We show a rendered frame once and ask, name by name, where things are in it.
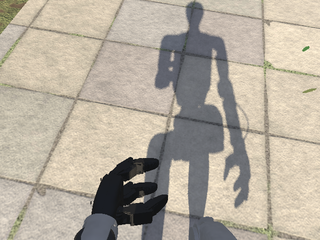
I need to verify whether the left robot hand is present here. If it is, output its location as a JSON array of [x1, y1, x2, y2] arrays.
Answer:
[[90, 157, 168, 226]]

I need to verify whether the robot right thigh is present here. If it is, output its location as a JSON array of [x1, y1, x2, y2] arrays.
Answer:
[[189, 221, 237, 240]]

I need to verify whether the robot right shin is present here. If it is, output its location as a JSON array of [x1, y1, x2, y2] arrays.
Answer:
[[198, 216, 214, 225]]

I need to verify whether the left robot forearm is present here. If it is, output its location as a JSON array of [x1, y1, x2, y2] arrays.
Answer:
[[74, 213, 118, 240]]

